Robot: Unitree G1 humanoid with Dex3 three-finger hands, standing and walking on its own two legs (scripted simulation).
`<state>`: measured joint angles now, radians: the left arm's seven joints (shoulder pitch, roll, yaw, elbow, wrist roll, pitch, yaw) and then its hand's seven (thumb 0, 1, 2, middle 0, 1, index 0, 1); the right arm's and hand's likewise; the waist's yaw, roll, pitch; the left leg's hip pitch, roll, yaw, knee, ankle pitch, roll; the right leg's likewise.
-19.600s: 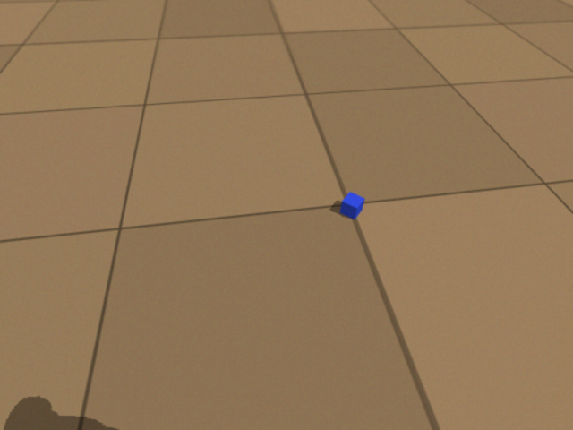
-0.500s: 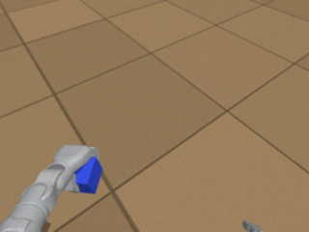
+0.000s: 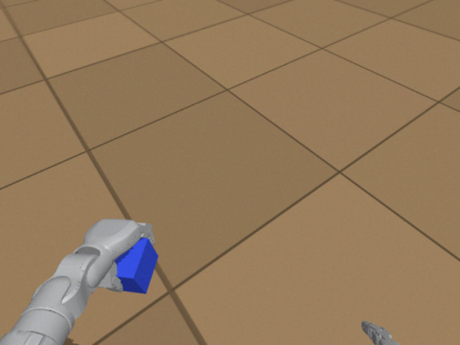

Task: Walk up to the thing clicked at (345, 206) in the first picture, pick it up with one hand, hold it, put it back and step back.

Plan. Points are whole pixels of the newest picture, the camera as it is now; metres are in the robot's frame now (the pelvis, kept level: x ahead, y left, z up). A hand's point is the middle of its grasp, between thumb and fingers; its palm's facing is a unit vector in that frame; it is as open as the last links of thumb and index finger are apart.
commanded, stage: hold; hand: left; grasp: from above
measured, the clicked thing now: (128, 264) +0.30 +0.22 -0.07
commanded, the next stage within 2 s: crouch in 1.10 s
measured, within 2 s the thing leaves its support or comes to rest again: neither
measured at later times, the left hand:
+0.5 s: hand (115, 263) +0.28 +0.22 -0.01, palm faces -0.46 -0.01 -0.89, open 10.8 cm
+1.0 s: hand (114, 257) +0.29 +0.22 -0.01, palm faces -0.48 -0.01 -0.88, open 10.8 cm
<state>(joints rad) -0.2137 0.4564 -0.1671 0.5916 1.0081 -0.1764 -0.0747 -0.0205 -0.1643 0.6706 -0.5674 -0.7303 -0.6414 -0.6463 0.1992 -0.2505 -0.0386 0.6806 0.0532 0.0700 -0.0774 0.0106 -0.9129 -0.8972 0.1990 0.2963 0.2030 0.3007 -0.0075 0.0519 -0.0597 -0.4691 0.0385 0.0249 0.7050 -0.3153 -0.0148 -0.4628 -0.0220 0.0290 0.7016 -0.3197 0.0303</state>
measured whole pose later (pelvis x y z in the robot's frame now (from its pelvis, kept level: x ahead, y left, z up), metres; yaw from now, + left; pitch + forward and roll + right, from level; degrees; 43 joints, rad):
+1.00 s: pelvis +0.00 +0.00 +0.01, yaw +0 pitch +2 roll +0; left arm -0.19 0.47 -0.18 0.53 0.98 -0.18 -0.13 -0.02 -0.14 0.66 -0.55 -0.75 -0.62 -0.66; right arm 0.16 -0.25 -0.02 0.68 0.06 0.07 -0.12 0.01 -0.91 -0.90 0.20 0.30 0.20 0.30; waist 0.01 0.06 -0.02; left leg -0.34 0.03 0.03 0.57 -0.26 -0.01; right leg -0.34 -0.03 0.03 0.57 -0.27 0.03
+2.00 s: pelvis -0.05 +0.01 -0.19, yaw -1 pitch +30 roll -4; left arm -0.65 0.51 -0.07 1.11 1.25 -0.20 0.32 -0.02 -0.12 0.64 -0.53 -0.76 -0.60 -0.68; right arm 0.22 -0.25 -0.08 0.75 -0.03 0.06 -0.02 0.01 -0.92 -0.90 0.20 0.30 0.20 0.30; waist -0.12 0.04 -0.19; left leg -1.57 0.04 -0.05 1.62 -0.57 0.00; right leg -1.53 -0.01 0.01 1.58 -0.57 0.05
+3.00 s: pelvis -0.06 +0.01 -0.38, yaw -5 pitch +35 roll -8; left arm -0.86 0.73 0.07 1.29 1.35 -0.36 0.31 -0.02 -0.12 0.63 -0.53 -0.75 -0.60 -0.67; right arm 0.15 -0.25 -0.02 0.75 -0.12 0.02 0.12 0.00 -0.93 -0.90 0.20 0.30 0.20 0.30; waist -0.18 0.00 -0.10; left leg -2.23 0.02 -0.14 2.29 -0.69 -0.01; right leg -2.14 0.02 -0.03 2.21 -0.69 0.06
